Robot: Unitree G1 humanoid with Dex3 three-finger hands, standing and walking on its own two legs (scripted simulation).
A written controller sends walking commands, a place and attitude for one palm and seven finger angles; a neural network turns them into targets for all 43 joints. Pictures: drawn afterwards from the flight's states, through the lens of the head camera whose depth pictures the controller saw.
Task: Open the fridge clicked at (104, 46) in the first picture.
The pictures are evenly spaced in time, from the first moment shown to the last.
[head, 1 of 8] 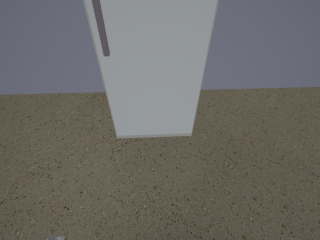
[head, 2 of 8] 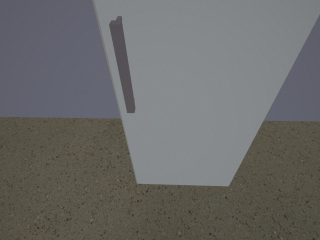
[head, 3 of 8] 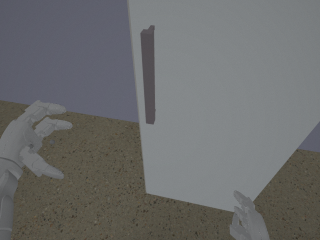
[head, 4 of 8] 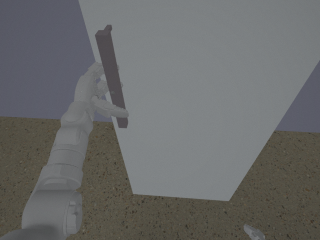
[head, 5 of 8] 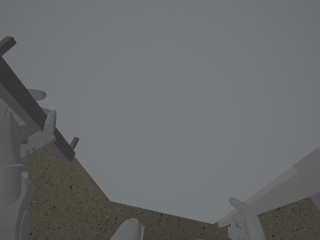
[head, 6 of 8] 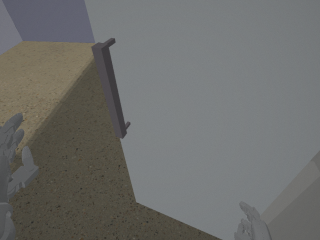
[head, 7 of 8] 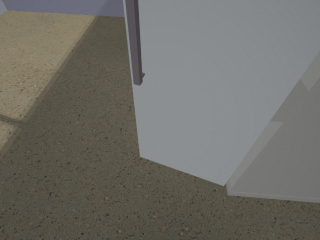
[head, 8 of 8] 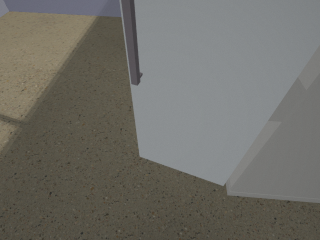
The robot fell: no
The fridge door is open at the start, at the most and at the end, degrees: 0 83 74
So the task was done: yes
